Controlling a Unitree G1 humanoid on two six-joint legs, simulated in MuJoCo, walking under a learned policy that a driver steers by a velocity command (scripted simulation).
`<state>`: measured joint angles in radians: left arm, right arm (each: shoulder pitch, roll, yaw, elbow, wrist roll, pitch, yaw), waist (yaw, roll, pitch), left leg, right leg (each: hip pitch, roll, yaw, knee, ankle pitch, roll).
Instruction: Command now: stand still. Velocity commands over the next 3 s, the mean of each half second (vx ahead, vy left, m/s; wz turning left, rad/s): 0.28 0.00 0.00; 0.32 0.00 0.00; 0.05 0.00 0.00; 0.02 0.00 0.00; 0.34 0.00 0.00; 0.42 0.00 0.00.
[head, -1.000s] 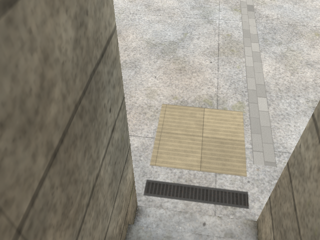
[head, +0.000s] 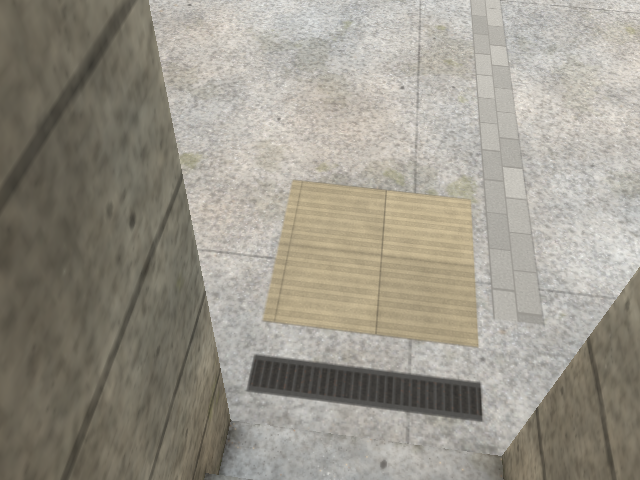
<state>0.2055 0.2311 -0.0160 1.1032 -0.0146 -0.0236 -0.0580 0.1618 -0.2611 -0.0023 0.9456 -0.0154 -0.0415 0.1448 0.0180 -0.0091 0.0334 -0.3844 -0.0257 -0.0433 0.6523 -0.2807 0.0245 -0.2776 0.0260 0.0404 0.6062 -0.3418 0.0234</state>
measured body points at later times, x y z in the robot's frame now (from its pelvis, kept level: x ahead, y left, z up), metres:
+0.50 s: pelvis +0.06 -0.04 -0.05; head +0.05 -0.04 +0.40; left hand -0.04 +0.14 -0.21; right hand +0.18 -0.26 -0.18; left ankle +0.05 +0.08 -0.67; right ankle -0.04 -0.12 -0.72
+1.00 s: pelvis +0.24 -0.09 -0.27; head +0.25 -0.10 +0.18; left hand +0.15 +0.16 -0.41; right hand +0.40 -0.34 -0.39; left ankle +0.33 +0.05 -0.84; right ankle +0.17 -0.16 -0.93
